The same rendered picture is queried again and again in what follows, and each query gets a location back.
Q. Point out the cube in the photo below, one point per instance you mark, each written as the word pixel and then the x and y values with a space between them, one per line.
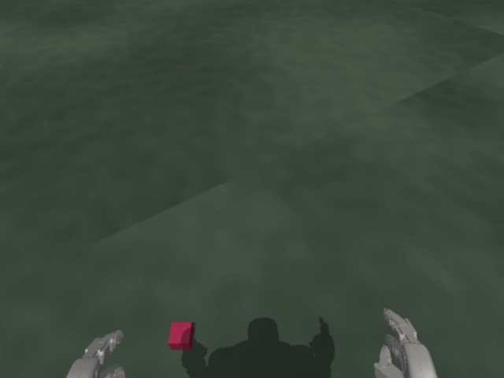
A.
pixel 181 336

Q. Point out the left robot hand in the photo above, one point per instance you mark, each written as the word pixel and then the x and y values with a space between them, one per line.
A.
pixel 95 355

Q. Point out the right robot hand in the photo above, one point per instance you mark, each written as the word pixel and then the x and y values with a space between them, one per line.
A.
pixel 414 359

